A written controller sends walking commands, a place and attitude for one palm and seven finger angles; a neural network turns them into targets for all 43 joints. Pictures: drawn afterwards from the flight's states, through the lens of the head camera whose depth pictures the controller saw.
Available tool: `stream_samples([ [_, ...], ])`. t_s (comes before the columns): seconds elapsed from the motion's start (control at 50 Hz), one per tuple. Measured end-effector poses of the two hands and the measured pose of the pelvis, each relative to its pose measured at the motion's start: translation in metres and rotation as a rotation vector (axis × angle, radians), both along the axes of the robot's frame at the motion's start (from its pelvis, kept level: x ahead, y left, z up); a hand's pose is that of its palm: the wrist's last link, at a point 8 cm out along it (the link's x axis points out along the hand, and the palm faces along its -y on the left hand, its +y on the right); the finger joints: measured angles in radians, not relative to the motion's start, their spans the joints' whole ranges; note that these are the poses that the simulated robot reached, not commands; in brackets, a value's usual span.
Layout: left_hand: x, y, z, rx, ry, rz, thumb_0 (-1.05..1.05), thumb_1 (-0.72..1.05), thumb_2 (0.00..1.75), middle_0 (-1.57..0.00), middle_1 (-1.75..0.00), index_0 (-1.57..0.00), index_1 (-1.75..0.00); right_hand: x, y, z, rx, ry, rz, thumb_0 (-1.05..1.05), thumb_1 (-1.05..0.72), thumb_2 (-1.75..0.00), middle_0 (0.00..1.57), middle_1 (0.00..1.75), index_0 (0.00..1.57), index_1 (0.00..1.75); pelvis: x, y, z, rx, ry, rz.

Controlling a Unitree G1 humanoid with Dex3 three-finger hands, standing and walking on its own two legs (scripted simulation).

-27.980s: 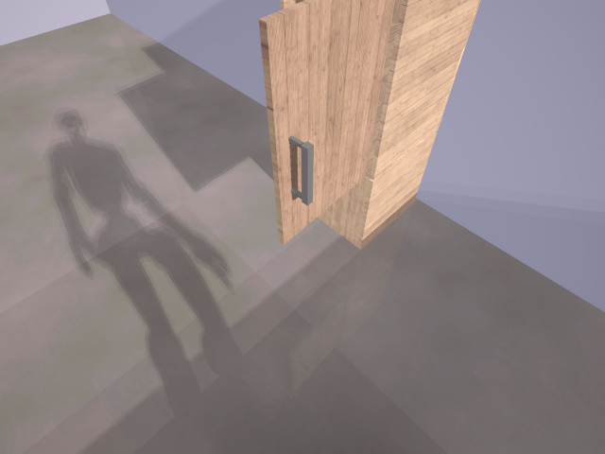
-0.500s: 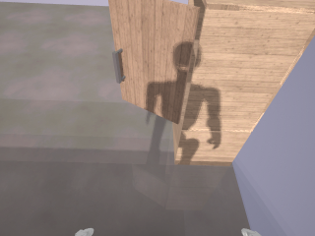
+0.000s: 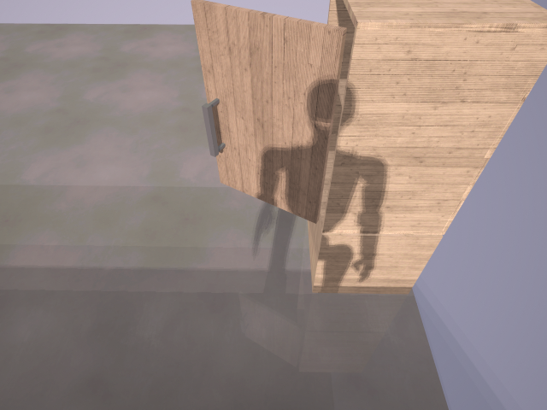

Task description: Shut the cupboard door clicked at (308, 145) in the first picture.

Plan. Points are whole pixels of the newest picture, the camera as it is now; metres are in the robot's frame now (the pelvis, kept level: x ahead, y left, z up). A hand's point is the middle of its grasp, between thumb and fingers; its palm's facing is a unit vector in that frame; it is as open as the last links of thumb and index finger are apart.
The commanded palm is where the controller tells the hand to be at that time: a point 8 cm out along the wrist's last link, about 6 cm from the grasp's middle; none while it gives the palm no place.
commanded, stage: let the arm hang, fingers relaxed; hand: left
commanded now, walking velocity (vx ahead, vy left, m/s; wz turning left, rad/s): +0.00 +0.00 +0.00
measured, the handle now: (215, 128) +0.88 +0.23 -0.09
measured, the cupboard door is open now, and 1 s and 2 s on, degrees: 60 60 60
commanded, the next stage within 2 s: look to check the result in 0.32 s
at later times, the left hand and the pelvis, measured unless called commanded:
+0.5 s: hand out of the picture -0.04 +0.16 -0.18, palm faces +0.04 -0.99 -0.15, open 7.4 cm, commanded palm none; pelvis +0.00 +0.01 +0.00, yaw +0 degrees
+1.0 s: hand out of the picture -0.02 +0.17 -0.18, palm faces +0.02 -0.98 -0.17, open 7.4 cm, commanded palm none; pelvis +0.01 +0.01 +0.00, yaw -1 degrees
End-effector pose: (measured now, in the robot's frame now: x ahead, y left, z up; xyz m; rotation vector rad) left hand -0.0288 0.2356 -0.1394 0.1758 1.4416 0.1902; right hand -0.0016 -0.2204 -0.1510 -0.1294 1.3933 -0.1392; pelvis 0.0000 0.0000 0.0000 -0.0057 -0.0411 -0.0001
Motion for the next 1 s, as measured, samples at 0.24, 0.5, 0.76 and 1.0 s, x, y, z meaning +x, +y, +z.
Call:
stream_samples([
  [0.24,0.008,-0.032,-0.013,-0.099,-0.012,-0.001,0.00,0.91,0.90,-0.20,-0.30,-0.20,-0.30,-0.027,0.013,0.005,-0.002,0.062,-0.037,0.00,-0.91,-0.90,0.20,0.30,0.20,0.30,0.001,0.002,0.000,0.001,0.006,-0.002],
  [0.5,-0.011,-0.026,-0.012,-0.088,0.047,0.021,0.00,0.91,0.90,-0.20,-0.30,-0.20,-0.30,-0.024,0.023,0.004,0.008,0.063,-0.041,0.00,-0.90,-0.90,0.20,0.30,0.20,0.30,0.002,0.006,0.000,-0.001,0.015,-0.002],
  [0.76,-0.011,-0.013,-0.008,-0.060,0.057,0.017,0.00,0.91,0.90,-0.19,-0.30,-0.20,-0.30,-0.010,0.018,0.004,-0.005,0.037,-0.036,0.01,-0.91,-0.90,0.20,0.30,0.20,0.30,0.006,0.010,0.000,0.003,0.016,-0.009],
  [1.0,0.008,-0.014,-0.009,-0.063,0.018,0.000,0.00,0.91,0.90,-0.19,-0.30,-0.20,-0.30,-0.004,0.014,0.005,-0.012,0.026,-0.034,0.00,-0.91,-0.90,0.20,0.30,0.20,0.30,0.009,0.009,0.001,0.005,0.015,-0.011],
])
